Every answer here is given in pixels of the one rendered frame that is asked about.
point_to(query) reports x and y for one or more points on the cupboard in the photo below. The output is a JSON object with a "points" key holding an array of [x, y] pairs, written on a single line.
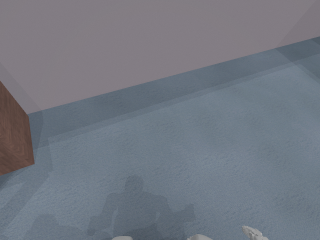
{"points": [[16, 149]]}

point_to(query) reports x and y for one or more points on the right robot hand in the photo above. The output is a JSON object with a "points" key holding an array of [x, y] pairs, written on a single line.
{"points": [[253, 234]]}

